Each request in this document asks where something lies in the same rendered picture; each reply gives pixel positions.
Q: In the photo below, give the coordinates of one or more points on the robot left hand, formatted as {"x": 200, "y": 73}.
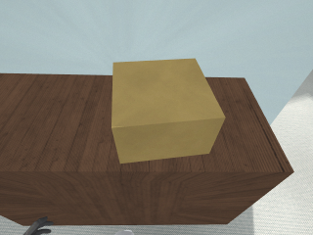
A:
{"x": 41, "y": 222}

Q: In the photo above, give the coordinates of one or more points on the carton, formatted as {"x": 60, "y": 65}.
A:
{"x": 162, "y": 109}

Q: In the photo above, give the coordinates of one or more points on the pedestal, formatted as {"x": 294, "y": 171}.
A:
{"x": 58, "y": 158}

